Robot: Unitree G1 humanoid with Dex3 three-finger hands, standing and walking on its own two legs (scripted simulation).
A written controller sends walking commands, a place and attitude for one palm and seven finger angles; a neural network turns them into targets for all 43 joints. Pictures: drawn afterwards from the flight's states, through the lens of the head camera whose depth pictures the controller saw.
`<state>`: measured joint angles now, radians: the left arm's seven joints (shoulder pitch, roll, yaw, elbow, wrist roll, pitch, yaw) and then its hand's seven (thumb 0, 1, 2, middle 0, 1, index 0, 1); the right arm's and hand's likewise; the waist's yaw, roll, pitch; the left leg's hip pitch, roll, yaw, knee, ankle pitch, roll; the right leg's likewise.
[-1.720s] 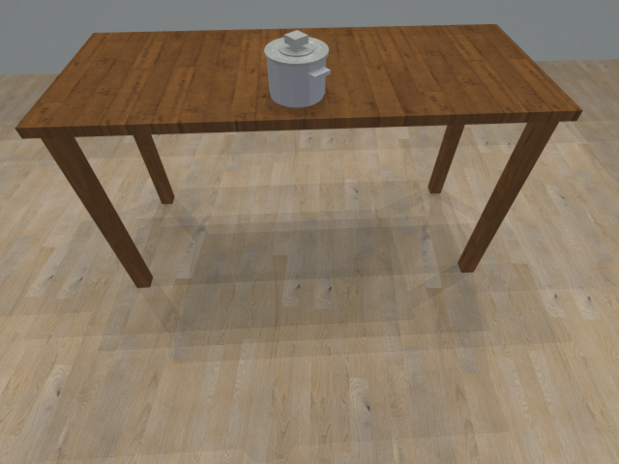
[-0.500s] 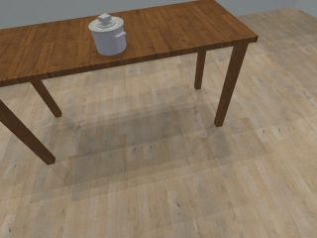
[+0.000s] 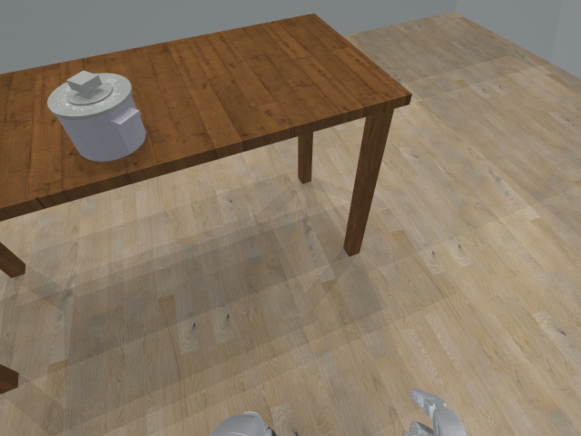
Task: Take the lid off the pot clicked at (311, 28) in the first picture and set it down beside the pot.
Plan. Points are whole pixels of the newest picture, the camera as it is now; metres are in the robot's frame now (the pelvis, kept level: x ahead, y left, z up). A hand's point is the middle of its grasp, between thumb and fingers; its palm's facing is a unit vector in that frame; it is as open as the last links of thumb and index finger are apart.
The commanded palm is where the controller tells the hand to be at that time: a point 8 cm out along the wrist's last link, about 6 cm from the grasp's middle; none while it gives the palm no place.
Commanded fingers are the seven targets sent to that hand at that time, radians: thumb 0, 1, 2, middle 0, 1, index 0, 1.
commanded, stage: turn to face it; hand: left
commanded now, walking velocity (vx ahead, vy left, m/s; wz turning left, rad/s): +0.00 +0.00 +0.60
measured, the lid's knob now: (84, 82) +0.66 +0.48 +0.12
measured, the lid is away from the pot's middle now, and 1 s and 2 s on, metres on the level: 0.00 0.00 0.00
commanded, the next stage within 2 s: take the last steps up to it in 0.76 s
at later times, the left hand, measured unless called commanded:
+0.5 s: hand (196, 395) +0.19 +0.18 -0.14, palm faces +0.23 -0.94 -0.25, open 7.4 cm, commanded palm none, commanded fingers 0.00 0.90 0.90 -0.20 -0.30 -0.20 -0.30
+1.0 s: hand out of the picture -0.01 +0.19 -0.17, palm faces +0.52 -0.82 -0.24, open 7.4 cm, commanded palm none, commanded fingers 0.00 0.90 0.90 -0.20 -0.30 -0.20 -0.30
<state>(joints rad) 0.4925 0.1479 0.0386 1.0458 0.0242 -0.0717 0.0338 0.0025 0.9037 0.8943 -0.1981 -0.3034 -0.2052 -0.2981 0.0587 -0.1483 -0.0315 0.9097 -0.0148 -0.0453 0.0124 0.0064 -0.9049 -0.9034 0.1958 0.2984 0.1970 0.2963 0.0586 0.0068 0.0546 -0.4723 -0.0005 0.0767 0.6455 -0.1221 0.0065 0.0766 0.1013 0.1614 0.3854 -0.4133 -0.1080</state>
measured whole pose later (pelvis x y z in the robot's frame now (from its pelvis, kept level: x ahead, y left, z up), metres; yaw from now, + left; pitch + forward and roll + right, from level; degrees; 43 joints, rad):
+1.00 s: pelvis +0.10 +0.00 +0.01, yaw +28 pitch -1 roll +0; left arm 0.32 0.27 0.07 0.99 0.03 0.05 0.00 0.01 0.91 0.89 -0.19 -0.30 -0.20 -0.30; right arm 0.14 -0.19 -0.02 0.91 -0.02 0.01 0.00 0.00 -0.90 -0.90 0.20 0.30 0.20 0.30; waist 0.05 -0.05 0.05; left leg -0.22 -0.03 0.01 0.49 -0.25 0.04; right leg -0.44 -0.07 -0.04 1.02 -0.41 0.05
